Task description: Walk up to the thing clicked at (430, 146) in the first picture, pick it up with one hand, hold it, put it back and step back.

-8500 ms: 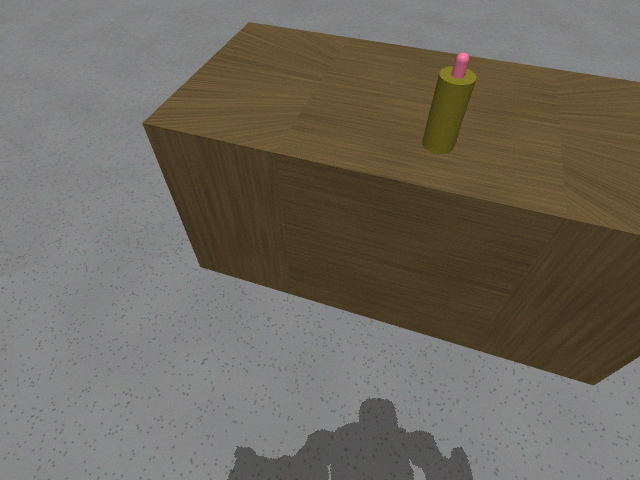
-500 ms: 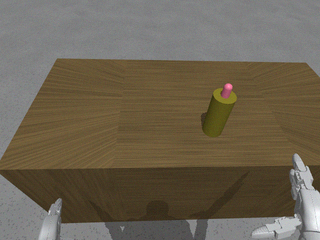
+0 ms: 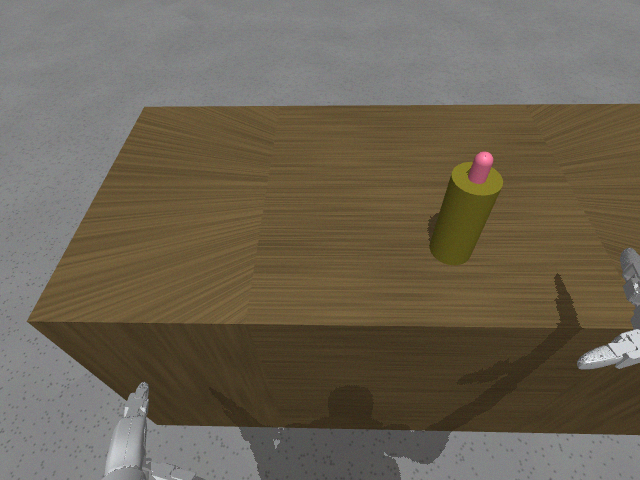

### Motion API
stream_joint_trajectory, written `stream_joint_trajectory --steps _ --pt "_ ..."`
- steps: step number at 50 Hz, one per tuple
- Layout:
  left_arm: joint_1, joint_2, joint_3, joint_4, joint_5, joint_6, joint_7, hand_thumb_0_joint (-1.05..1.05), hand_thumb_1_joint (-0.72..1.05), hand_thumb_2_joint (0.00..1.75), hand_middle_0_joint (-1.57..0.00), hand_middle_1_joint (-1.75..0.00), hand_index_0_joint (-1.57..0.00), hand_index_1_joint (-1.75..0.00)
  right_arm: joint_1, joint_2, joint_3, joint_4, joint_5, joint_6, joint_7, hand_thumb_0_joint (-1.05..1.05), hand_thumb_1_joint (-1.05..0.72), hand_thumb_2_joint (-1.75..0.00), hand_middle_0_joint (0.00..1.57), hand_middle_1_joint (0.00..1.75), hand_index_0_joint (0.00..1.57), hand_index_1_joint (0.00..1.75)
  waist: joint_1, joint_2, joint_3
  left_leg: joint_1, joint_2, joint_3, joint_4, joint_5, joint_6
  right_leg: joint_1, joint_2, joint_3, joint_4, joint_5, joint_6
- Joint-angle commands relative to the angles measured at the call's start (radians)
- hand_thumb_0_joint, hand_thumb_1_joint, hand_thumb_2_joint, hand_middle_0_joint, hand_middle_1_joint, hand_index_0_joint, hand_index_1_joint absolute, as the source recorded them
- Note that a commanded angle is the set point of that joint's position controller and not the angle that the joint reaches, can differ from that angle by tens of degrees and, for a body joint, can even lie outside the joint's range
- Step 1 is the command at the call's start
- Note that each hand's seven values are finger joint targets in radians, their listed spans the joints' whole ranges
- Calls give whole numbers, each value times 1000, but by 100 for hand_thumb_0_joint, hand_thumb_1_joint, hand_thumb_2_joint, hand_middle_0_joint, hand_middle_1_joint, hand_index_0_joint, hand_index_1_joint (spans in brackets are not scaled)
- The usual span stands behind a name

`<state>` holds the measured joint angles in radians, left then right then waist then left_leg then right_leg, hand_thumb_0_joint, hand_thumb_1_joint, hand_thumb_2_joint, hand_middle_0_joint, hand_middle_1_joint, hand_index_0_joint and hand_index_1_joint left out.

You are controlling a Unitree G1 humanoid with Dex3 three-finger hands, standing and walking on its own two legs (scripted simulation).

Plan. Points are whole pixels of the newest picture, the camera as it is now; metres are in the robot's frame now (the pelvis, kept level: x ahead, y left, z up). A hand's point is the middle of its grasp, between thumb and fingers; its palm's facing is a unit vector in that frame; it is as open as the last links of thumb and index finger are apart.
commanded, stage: go down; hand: right
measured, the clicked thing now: (465, 207) +0.52 -0.21 -0.01
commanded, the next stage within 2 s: none
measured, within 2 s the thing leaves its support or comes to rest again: neither
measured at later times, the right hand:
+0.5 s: hand (629, 283) +0.33 -0.35 +0.07, palm faces +0.24 +0.97 +0.01, open 17.5 cm
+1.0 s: hand out of the picture +0.37 -0.38 +0.07, palm faces +0.23 +0.97 +0.03, open 17.7 cm
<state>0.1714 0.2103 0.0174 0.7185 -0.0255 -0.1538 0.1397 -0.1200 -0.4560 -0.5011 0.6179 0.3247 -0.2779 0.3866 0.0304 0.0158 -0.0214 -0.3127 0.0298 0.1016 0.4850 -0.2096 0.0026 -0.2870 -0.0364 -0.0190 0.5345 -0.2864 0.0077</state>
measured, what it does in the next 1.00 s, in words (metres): stands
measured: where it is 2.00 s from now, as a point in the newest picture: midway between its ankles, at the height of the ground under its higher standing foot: outside the picture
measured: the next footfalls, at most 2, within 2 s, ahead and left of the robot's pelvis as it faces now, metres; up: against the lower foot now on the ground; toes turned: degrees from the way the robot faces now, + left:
none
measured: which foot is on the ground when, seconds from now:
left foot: down 0.00-1.00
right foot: down 0.00-1.00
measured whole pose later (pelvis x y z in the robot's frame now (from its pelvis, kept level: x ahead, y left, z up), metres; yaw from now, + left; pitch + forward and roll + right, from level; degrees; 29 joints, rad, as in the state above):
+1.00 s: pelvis -0.01 -0.01 -0.02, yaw +1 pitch +11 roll +2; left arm 0.23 0.24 -0.07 0.59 -0.01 -0.19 0.15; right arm -0.54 -0.77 -0.63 1.12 0.26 -0.30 0.53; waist 0.10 0.04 -0.07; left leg -0.60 0.02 0.10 0.67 -0.26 0.00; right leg -0.60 -0.05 -0.01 0.78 -0.37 0.00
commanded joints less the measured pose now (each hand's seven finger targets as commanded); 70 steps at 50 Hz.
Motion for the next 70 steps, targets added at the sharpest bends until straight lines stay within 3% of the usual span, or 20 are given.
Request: stream_joint_trajectory --steps 1,5,9,15,16,20,23,27,31,35,36,41,42,43,46,52,57,60,65,70 --pt "-44 200 76 -147 2 -54 30 0 -54 3 -6 -5 -6 -5 -250 -350 -116 -47 42 -71 61 0 54 -3 5 5 5 5 -17 -101 -212 101 -11 -45 -21 188 6 7 36 36 -59 221 -22" --pt "-88 145 20 -137 7 -69 20 0 -54 4 -6 -5 -6 -5 -329 -315 -70 -57 23 -85 72 0 57 -4 4 5 5 5 -33 -142 -219 64 -27 -39 1 128 20 -22 21 45 -53 222 -9" --pt "-109 161 18 -177 16 -79 25 0 -54 4 -6 -6 -6 -6 -388 -334 -53 -83 -2 -99 59 0 58 -4 4 5 4 5 -25 -138 -304 57 -42 -35 13 127 21 33 3 60 -30 279 3" --pt "-17 221 54 -234 21 -74 42 0 -54 4 -5 -6 -5 -6 -393 -396 -109 -70 -4 -96 18 0 56 -3 5 5 5 5 -11 -119 -300 70 -49 -32 5 145 17 42 0 63 -36 307 6" --pt "26 189 35 -211 21 -71 40 0 -55 5 -6 -6 -5 -6 -406 -391 -107 -82 -9 -97 15 0 53 -3 5 5 5 5 -12 -159 -293 59 -48 -31 10 139 20 51 -2 64 -38 328 13" --pt "78 201 75 -185 18 -70 37 0 -55 5 -6 -5 -5 -6 -407 -364 -73 -58 -23 -86 11 0 52 -4 5 5 5 5 7 -175 -226 34 -45 -37 7 156 21 33 4 48 -28 352 9" --pt "29 136 9 -152 14 -72 21 0 -54 4 -5 -5 -5 -5 -417 -351 -50 10 -22 -75 37 0 54 -3 5 5 5 5 7 -181 -201 -3 -44 -36 18 163 20 3 -2 50 -8 372 10" --pt "-56 197 50 -174 16 -84 27 0 -55 4 -6 -5 -5 -6 -526 -476 -116 24 -23 -88 61 0 56 -4 4 5 5 5 24 -153 -277 6 -30 -50 37 168 15 -18 6 50 19 294 -4" --pt "-61 202 16 -307 8 -86 40 0 -54 4 -6 -6 -6 -6 -589 -549 -161 85 -20 -101 80 0 55 -4 4 5 5 5 29 -89 -389 71 -24 -56 55 220 4 -9 19 49 47 308 -17" --pt "27 175 -3 -239 10 -72 35 0 -54 4 -5 -5 -5 -5 -565 -550 -141 237 -33 -87 102 0 55 -4 5 5 5 5 33 -113 -270 17 -10 -77 46 162 3 -100 35 38 42 205 -27" --pt "10 198 21 -234 11 -76 34 0 -53 4 -5 -5 -6 -5 -596 -587 -145 222 -41 -88 103 0 55 -3 5 5 5 5 34 -130 -271 -2 -5 -87 47 124 2 -115 37 34 43 159 -29" --pt "7 166 -6 -225 12 -89 14 0 -54 4 -5 -5 -5 -5 -691 -634 -139 232 -46 -91 128 0 61 -3 4 5 5 5 49 -160 -286 -94 -16 -78 87 48 9 -168 25 45 86 78 -25" --pt "-18 134 -48 -244 12 -95 9 0 -55 5 -5 -5 -5 -5 -690 -630 -141 257 -45 -96 133 0 60 -4 4 5 5 5 42 -159 -316 -102 -23 -67 103 51 9 -159 21 48 96 86 -21" --pt "-15 169 -16 -255 12 -96 14 0 -55 5 -5 -5 -5 -5 -737 -675 -162 207 -43 -104 132 0 60 -4 4 5 5 5 45 -176 -358 -90 -25 -65 112 60 11 -148 19 53 100 99 -20" --pt "-35 207 -10 -331 12 -100 23 0 -56 6 -5 -5 -5 -6 -735 -699 -174 279 -43 -100 142 0 57 -4 5 5 5 5 47 -154 -426 -81 -26 -64 131 85 7 -134 20 56 128 136 -19" --pt "23 241 12 -276 20 -92 24 0 -56 6 -5 -5 -5 -6 -800 -761 -183 295 -65 -86 141 0 59 -4 5 5 5 5 44 -208 -414 -149 -32 -58 159 79 16 -157 15 60 154 169 -10" --pt "36 188 -34 -275 19 -84 13 0 -58 7 -5 -5 -4 -6 -788 -733 -169 306 -77 -73 136 0 57 -5 5 5 5 5 45 -226 -412 -192 -45 -45 175 70 23 -135 1 74 174 263 4" --pt "44 222 -4 -298 17 -79 15 0 -58 7 -5 -5 -4 -6 -771 -734 -172 325 -78 -57 143 0 56 -4 5 5 5 5 56 -211 -427 -202 -44 -46 179 68 24 -141 3 74 176 240 0" --pt "91 234 7 -292 19 -68 16 0 -58 7 -5 -5 -4 -6 -785 -759 -182 296 -76 -42 151 0 57 -5 5 5 5 5 55 -244 -466 -214 -46 -42 199 139 25 -80 -1 79 212 427 10" --pt "73 204 -24 -303 19 -65 4 0 -58 8 -5 -5 -4 -6 -765 -744 -181 315 -86 -40 136 0 57 -5 5 5 5 5 49 -234 -383 -241 -46 -38 197 68 30 -156 -4 81 197 309 8"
